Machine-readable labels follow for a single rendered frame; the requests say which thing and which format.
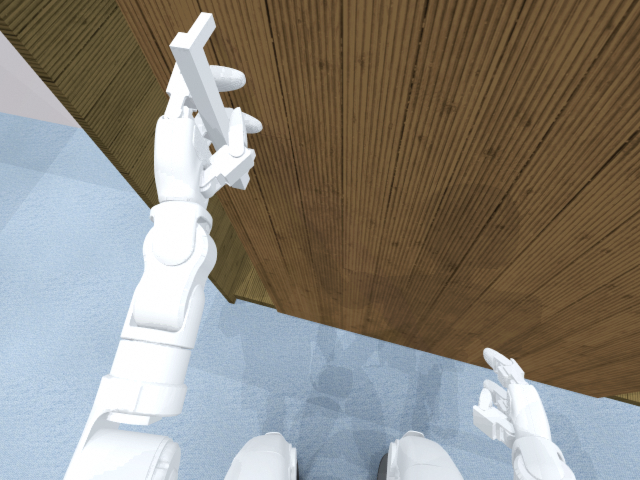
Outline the handle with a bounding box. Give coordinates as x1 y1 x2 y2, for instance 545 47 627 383
169 12 256 190

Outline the left robot hand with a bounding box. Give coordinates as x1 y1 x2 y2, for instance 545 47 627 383
154 63 263 209

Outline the left robot thigh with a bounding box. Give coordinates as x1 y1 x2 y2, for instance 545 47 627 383
224 435 297 480

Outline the robot left forearm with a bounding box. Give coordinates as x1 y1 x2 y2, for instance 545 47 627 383
63 201 217 480

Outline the left robot upper arm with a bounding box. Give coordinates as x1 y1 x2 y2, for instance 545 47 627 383
69 428 181 480

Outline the robot right forearm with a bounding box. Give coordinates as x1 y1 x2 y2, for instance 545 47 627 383
512 436 576 480

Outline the right robot shin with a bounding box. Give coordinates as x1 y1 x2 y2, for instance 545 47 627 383
402 431 424 438

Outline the right robot hand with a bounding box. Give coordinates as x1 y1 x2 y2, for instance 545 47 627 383
473 348 552 449

